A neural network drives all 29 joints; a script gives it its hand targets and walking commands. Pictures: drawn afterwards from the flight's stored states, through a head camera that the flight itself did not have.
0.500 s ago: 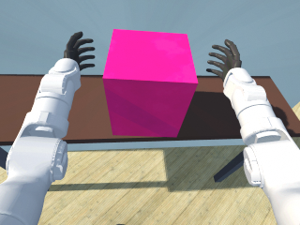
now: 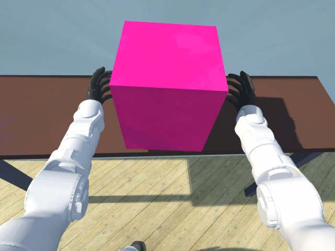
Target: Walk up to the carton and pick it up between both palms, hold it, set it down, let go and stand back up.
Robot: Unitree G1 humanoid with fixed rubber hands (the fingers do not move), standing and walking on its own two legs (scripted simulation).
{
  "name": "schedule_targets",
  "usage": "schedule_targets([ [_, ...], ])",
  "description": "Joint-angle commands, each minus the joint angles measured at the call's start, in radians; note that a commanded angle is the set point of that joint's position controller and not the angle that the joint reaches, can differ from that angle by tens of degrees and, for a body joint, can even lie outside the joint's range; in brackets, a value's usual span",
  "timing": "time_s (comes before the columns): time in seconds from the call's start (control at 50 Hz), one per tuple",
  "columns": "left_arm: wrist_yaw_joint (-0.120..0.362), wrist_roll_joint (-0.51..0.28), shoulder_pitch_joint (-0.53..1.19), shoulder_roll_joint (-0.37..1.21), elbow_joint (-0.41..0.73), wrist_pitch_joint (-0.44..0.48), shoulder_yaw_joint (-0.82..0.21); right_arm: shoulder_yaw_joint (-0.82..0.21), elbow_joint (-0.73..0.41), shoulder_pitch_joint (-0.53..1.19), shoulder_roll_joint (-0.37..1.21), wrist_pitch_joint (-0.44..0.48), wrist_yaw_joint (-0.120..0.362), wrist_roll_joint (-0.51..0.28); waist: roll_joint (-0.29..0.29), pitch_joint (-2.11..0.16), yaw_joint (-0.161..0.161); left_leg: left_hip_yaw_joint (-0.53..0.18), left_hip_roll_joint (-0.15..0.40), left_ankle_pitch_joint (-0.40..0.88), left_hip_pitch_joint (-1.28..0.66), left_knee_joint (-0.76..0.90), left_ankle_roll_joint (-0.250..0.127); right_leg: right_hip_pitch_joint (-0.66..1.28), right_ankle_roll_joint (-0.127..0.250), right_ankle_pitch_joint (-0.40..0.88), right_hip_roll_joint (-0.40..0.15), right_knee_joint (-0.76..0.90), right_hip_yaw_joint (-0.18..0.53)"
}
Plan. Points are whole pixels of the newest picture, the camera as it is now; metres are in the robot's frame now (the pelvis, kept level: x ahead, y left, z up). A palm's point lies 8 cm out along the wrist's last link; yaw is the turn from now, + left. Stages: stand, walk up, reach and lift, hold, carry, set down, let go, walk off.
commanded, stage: reach and lift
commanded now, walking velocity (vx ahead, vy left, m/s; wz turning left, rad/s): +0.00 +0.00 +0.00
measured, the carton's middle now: (167, 92) +0.47 +0.04 +0.07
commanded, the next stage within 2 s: none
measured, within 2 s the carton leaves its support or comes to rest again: leaves its support in 1.90 s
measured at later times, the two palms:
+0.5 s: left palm (104, 99) +0.43 +0.19 +0.07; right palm (233, 104) +0.44 -0.12 +0.09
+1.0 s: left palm (105, 106) +0.41 +0.19 +0.07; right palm (232, 115) +0.41 -0.11 +0.08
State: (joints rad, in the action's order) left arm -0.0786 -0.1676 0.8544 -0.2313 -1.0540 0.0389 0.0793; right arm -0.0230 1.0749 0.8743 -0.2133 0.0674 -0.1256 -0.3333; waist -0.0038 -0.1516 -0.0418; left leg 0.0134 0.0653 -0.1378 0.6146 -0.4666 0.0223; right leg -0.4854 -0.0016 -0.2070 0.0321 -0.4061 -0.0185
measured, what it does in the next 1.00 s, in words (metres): stands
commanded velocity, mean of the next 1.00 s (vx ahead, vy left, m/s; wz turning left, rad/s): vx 0.00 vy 0.00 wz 0.00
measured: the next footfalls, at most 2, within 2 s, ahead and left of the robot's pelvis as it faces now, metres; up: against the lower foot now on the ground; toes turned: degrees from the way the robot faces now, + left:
none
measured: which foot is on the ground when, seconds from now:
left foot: down 0.00-1.00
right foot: down 0.00-1.00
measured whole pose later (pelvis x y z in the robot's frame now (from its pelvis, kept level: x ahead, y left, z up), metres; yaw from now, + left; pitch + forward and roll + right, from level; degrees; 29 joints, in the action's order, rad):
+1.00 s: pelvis +0.00 +0.01 +0.01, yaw -1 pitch +8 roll -1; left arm -0.03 0.39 0.81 0.02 -0.98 0.10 0.54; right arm 0.64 0.98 0.77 0.12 0.22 -0.05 0.43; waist -0.05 -0.04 -0.05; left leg 0.06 0.04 -0.09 0.36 -0.32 0.01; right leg -0.25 -0.02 -0.16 0.01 -0.28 0.02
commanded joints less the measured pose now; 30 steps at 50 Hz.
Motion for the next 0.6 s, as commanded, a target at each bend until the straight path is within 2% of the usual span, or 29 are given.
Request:
schedule_targets([
  [0.0,0.011,0.021,0.467,-0.116,0.138,0.065,0.020,-0.008,-0.129,0.507,-0.175,0.069,-0.004,-0.033,0.048,-0.745,-0.006,0.026,-0.051,0.534,-0.639,-0.098,0.063,0.126,-0.047,0.466,0.028,-0.001,-0.034],
  [0.02,0.015,0.010,0.488,-0.126,0.174,0.075,0.028,-0.007,-0.176,0.516,-0.172,0.078,-0.002,-0.024,0.008,-0.755,0.004,0.031,-0.055,0.518,-0.625,-0.090,0.054,0.124,-0.049,0.476,0.034,-0.001,-0.035],
  [0.06,0.019,0.025,0.479,-0.143,0.156,0.089,0.046,-0.020,-0.180,0.494,-0.142,0.079,-0.012,-0.023,-0.017,-0.753,-0.006,0.044,-0.061,0.478,-0.567,-0.071,0.040,0.157,-0.062,0.508,0.024,-0.002,-0.016],
  [0.08,0.017,0.026,0.482,-0.143,0.135,0.095,0.049,-0.011,-0.165,0.497,-0.146,0.076,-0.014,-0.027,0.002,-0.744,0.012,0.048,-0.063,0.450,-0.537,-0.064,0.039,0.168,-0.060,0.504,0.022,-0.004,-0.012],
  [0.1,0.020,0.024,0.489,-0.140,0.133,0.102,0.044,-0.023,-0.159,0.504,-0.132,0.071,-0.012,-0.024,-0.013,-0.713,-0.003,0.038,-0.057,0.427,-0.517,-0.055,0.026,0.180,-0.062,0.486,0.022,-0.008,-0.016],
  [0.12,0.022,0.045,0.507,-0.143,0.124,0.103,0.044,-0.013,-0.183,0.519,-0.137,0.070,-0.011,-0.020,0.015,-0.727,0.004,0.044,-0.063,0.402,-0.509,-0.052,0.034,0.180,-0.063,0.467,0.019,-0.008,-0.012],
  [0.14,0.018,0.040,0.506,-0.139,0.168,0.111,0.039,0.009,-0.176,0.484,-0.135,0.070,-0.005,0.002,0.037,-0.745,-0.009,0.038,-0.055,0.432,-0.521,-0.051,0.031,0.169,-0.055,0.468,0.019,-0.007,-0.006],
  [0.16,0.017,0.033,0.520,-0.107,0.162,0.115,0.046,0.001,-0.165,0.519,-0.100,0.069,-0.004,0.003,0.014,-0.737,-0.003,0.046,-0.062,0.450,-0.534,-0.055,0.031,0.160,-0.057,0.479,0.017,-0.006,-0.019],
  [0.18,0.017,0.027,0.510,-0.102,0.149,0.118,0.038,0.002,-0.178,0.522,-0.097,0.072,0.001,0.008,0.014,-0.746,0.006,0.043,-0.052,0.460,-0.549,-0.071,0.041,0.141,-0.057,0.469,0.019,-0.008,-0.024],
  [0.2,0.023,0.048,0.481,-0.092,0.102,0.118,0.048,0.001,-0.161,0.500,-0.067,0.066,0.000,0.018,0.002,-0.723,-0.008,0.052,-0.058,0.441,-0.517,-0.058,0.026,0.169,-0.056,0.485,0.015,-0.002,-0.009],
  [0.22,0.030,0.059,0.483,-0.106,0.096,0.126,0.047,0.010,-0.148,0.480,-0.074,0.063,0.003,0.028,0.014,-0.697,0.003,0.049,-0.062,0.422,-0.504,-0.038,0.026,0.178,-0.061,0.465,0.007,0.003,-0.005],
  [0.24,0.022,0.060,0.483,-0.097,0.089,0.133,0.069,0.011,-0.164,0.503,-0.087,0.073,-0.002,0.042,-0.010,-0.711,-0.006,0.052,-0.063,0.435,-0.508,-0.036,0.031,0.191,-0.061,0.511,0.009,-0.011,-0.007],
  [0.26,0.023,0.071,0.501,-0.075,0.088,0.136,0.064,0.029,-0.131,0.494,-0.067,0.078,-0.007,0.057,0.007,-0.696,-0.004,0.056,-0.066,0.446,-0.515,-0.046,0.031,0.190,-0.060,0.494,0.010,-0.005,-0.002],
  [0.28,0.023,0.077,0.521,-0.076,0.078,0.144,0.085,0.042,-0.156,0.504,-0.070,0.086,-0.009,0.067,0.010,-0.702,-0.016,0.056,-0.065,0.425,-0.503,-0.038,0.028,0.184,-0.060,0.473,0.011,-0.002,-0.002],
  [0.3,0.023,0.087,0.505,-0.081,0.098,0.156,0.090,0.041,-0.168,0.507,-0.052,0.093,-0.010,0.077,0.023,-0.700,-0.005,0.065,-0.067,0.427,-0.487,-0.044,0.027,0.189,-0.061,0.475,0.007,-0.007,-0.006],
  [0.32,0.022,0.098,0.540,-0.089,0.063,0.157,0.100,0.050,-0.154,0.531,-0.040,0.092,-0.014,0.084,0.007,-0.701,-0.010,0.066,-0.073,0.422,-0.459,-0.031,0.030,0.200,-0.069,0.498,0.007,-0.007,-0.004],
  [0.34,0.021,0.104,0.535,-0.059,0.084,0.159,0.099,0.053,-0.133,0.516,-0.043,0.093,-0.017,0.090,0.033,-0.740,-0.004,0.064,-0.070,0.434,-0.482,-0.040,0.027,0.199,-0.059,0.480,0.002,-0.001,0.002],
  [0.36,0.014,0.116,0.530,-0.038,0.077,0.160,0.114,0.065,-0.137,0.519,-0.033,0.103,-0.018,0.104,0.036,-0.737,-0.005,0.063,-0.066,0.466,-0.510,-0.042,0.040,0.184,-0.058,0.479,0.010,0.001,-0.011],
  [0.4,0.013,0.134,0.561,-0.016,0.097,0.171,0.118,0.115,-0.163,0.530,-0.014,0.117,-0.028,0.165,0.031,-0.779,-0.001,0.066,-0.058,0.457,-0.538,-0.037,0.040,0.172,-0.059,0.457,0.016,0.019,-0.025],
  [0.44,0.024,0.151,0.582,-0.006,0.073,0.172,0.121,0.118,-0.147,0.537,0.023,0.108,-0.024,0.196,0.026,-0.713,0.006,0.066,-0.063,0.410,-0.513,-0.027,0.034,0.176,-0.053,0.442,0.008,0.021,-0.014],
  [0.46,0.023,0.172,0.580,0.011,0.075,0.168,0.131,0.154,-0.157,0.535,0.036,0.106,-0.017,0.230,0.026,-0.716,0.004,0.066,-0.058,0.405,-0.524,-0.020,0.035,0.186,-0.053,0.424,0.014,0.023,-0.026],
  [0.5,0.021,0.206,0.563,0.058,0.066,0.174,0.160,0.197,-0.160,0.525,0.062,0.119,-0.013,0.285,0.025,-0.714,0.000,0.067,-0.059,0.432,-0.536,-0.014,0.036,0.194,-0.060,0.442,0.017,0.037,-0.017],
  [0.52,0.022,0.222,0.584,0.076,0.077,0.179,0.161,0.215,-0.138,0.536,0.097,0.127,-0.012,0.319,0.051,-0.726,0.015,0.081,-0.062,0.426,-0.541,-0.024,0.043,0.206,-0.051,0.427,0.012,0.044,-0.019],
  [0.54,0.032,0.249,0.594,0.101,0.073,0.176,0.160,0.220,-0.131,0.536,0.130,0.124,-0.004,0.340,0.037,-0.688,0.011,0.078,-0.054,0.435,-0.548,-0.007,0.042,0.190,-0.045,0.418,0.012,0.047,-0.025],
  [0.58,0.054,0.300,0.623,0.187,0.064,0.164,0.171,0.265,-0.086,0.524,0.225,0.121,0.022,0.408,0.070,-0.646,0.004,0.080,-0.053,0.408,-0.586,0.003,0.039,0.188,-0.035,0.346,0.014,0.074,-0.037],
])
